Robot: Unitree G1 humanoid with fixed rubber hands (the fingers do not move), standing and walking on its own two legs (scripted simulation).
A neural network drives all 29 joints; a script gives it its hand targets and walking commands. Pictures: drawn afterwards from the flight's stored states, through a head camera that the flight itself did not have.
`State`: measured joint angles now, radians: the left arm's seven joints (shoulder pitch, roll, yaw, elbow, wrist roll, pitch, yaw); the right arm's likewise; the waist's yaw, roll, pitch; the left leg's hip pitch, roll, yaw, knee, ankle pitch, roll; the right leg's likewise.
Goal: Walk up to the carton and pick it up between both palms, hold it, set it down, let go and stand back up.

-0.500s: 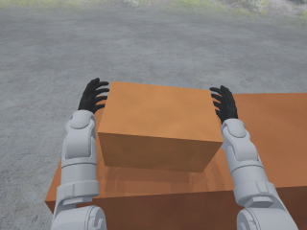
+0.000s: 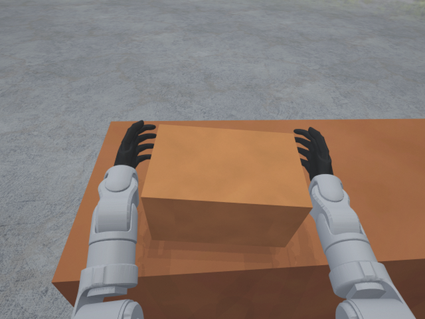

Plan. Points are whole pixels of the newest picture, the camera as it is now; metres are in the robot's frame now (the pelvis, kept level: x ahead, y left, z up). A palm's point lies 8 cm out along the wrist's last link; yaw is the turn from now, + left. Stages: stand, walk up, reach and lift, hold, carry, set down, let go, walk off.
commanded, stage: set down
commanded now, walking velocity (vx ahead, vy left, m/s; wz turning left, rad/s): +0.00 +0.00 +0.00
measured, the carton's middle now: (222, 186) +0.36 -0.01 +0.10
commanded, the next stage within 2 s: none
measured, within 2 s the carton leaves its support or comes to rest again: rests again in 1.62 s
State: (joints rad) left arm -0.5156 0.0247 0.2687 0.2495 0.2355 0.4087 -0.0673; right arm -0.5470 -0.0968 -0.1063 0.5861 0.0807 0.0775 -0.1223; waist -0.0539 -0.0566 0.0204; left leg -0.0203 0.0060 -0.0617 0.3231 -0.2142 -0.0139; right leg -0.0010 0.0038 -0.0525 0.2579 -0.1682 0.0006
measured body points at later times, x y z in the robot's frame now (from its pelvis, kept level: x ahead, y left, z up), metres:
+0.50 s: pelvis +0.00 +0.00 +0.00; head -0.01 +0.02 +0.45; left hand +0.40 +0.16 +0.12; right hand +0.38 -0.19 +0.11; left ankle -0.02 +0.13 -0.75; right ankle -0.01 -0.12 -0.75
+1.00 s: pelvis +0.00 +0.00 +0.00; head +0.02 +0.02 +0.45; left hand +0.41 +0.16 +0.09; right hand +0.39 -0.20 +0.09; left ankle -0.02 +0.13 -0.75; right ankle -0.01 -0.12 -0.75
